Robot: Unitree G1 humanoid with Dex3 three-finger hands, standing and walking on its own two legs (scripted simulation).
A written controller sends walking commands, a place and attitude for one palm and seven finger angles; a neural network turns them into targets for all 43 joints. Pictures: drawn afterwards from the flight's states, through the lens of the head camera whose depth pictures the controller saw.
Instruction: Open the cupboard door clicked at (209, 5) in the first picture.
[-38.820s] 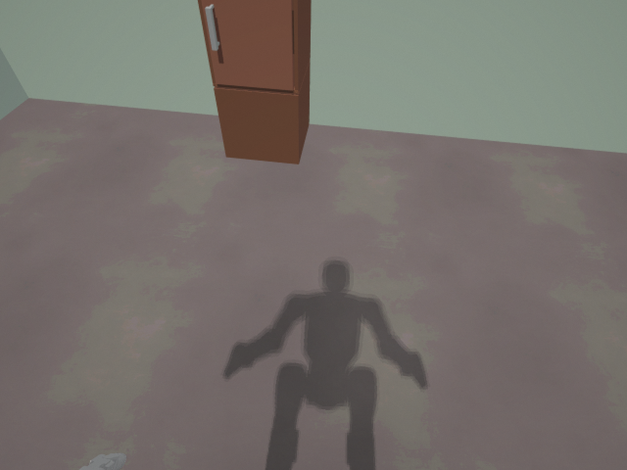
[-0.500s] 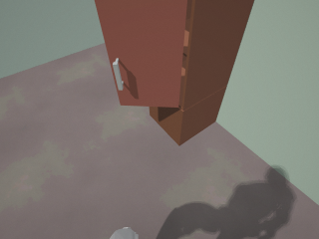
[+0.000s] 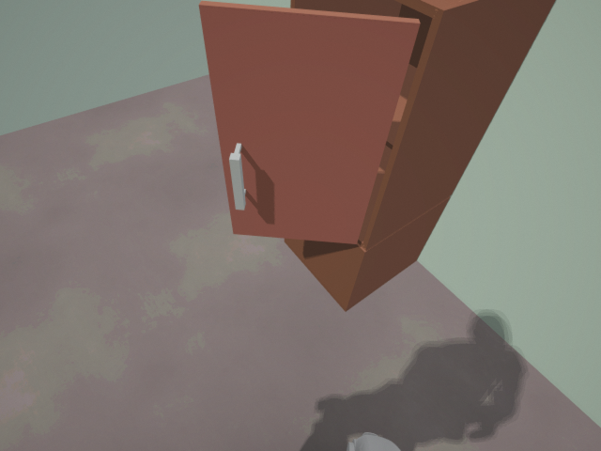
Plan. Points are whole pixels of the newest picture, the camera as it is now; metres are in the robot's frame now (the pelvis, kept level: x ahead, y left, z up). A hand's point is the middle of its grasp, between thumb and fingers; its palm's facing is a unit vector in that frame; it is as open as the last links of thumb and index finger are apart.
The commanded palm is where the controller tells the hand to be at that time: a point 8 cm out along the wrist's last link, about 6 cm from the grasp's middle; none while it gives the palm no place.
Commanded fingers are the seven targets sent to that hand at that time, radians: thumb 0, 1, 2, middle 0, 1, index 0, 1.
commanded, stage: take the last steps up to it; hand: left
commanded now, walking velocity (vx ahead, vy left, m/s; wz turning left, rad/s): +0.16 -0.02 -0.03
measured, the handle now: (239, 177) +0.67 +0.19 -0.10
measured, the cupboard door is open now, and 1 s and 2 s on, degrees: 49 49 49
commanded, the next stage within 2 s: come to a stop and stand still in 0.02 s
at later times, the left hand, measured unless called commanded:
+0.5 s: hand (214, 436) +0.17 +0.14 -0.19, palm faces +0.03 -0.99 -0.17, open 7.4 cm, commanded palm none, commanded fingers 0.00 0.90 0.90 -0.20 -0.30 -0.20 -0.30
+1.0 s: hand out of the picture +0.04 +0.15 -0.17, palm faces +0.02 -0.96 -0.27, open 7.4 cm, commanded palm none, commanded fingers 0.00 0.90 0.90 -0.20 -0.30 -0.20 -0.30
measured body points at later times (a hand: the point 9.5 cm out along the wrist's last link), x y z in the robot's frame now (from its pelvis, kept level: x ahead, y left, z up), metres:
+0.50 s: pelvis +0.08 -0.02 -0.01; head +0.12 -0.01 +0.44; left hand +0.17 +0.20 -0.17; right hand +0.07 -0.26 -0.16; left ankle +0.02 +0.07 -0.74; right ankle +0.10 -0.14 -0.74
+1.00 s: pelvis +0.03 -0.04 -0.01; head +0.04 -0.07 +0.44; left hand +0.04 +0.20 -0.15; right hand +0.10 -0.27 -0.17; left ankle +0.02 +0.07 -0.74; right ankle +0.06 -0.16 -0.74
